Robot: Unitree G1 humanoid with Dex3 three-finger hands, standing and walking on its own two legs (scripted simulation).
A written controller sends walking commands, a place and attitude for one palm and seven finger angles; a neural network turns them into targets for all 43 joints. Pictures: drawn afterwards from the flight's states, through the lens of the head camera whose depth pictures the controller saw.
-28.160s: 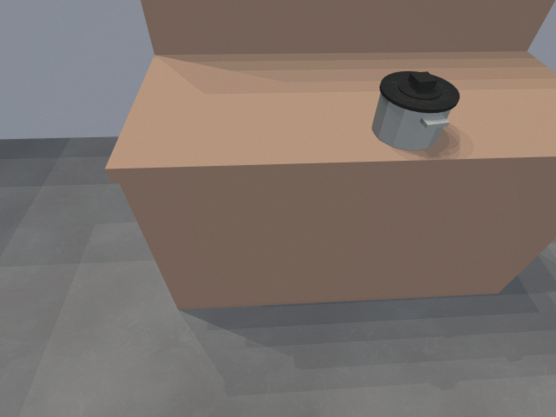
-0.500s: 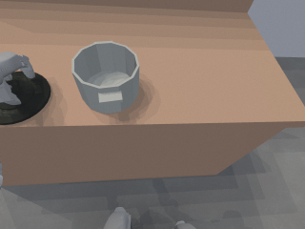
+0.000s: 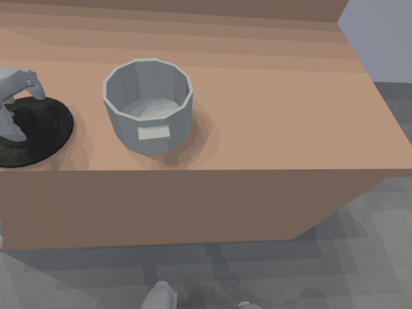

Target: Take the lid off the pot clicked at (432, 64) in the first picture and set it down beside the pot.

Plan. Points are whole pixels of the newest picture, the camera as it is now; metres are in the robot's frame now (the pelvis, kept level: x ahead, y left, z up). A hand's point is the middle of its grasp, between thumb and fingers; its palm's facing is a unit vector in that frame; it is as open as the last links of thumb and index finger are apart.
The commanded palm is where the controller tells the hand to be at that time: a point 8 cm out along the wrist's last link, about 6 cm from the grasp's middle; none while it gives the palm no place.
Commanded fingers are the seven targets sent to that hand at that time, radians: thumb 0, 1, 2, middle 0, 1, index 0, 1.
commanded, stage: raise the empty hand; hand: left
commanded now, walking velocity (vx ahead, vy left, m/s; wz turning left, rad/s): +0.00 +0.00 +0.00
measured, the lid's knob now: (19, 121) +0.46 +0.36 +0.06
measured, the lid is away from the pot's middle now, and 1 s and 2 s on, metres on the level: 0.25 0.25 0.25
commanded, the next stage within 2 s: draw the hand back to the body in 1.10 s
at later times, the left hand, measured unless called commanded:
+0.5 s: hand out of the picture +0.44 +0.35 +0.16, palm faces -0.35 -0.10 -0.93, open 11.0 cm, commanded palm +0.46 +0.33 +0.22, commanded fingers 0.00 -0.05 0.74 -0.39 -0.79 -0.39 -0.79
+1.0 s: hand out of the picture +0.45 +0.35 +0.21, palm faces -0.29 -0.11 -0.95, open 11.0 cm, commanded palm +0.46 +0.34 +0.28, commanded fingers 0.00 -0.05 0.74 -0.39 -0.79 -0.39 -0.79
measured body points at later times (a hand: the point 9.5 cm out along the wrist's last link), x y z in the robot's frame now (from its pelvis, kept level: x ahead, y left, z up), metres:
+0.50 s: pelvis +0.00 +0.00 +0.01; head +0.06 +0.02 +0.46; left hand +0.45 +0.35 +0.21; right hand +0.07 -0.27 -0.10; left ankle +0.07 +0.09 -0.70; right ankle -0.02 -0.19 -0.70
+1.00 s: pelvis +0.00 +0.00 +0.02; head +0.06 +0.02 +0.46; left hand +0.46 +0.35 +0.26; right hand +0.07 -0.27 -0.10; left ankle +0.07 +0.09 -0.70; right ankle -0.02 -0.19 -0.70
